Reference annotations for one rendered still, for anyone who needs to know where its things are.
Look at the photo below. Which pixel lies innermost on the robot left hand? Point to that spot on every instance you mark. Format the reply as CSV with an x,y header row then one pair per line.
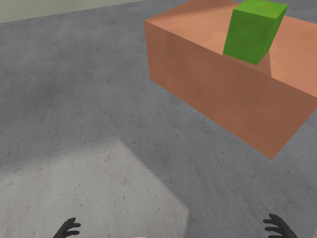
x,y
63,231

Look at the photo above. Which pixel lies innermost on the pedestal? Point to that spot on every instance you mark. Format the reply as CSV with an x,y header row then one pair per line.
x,y
264,104

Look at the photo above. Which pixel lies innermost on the carton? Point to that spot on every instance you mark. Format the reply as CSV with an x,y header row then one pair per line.
x,y
252,28

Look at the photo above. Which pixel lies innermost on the robot right hand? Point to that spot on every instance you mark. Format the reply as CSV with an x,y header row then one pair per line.
x,y
283,228

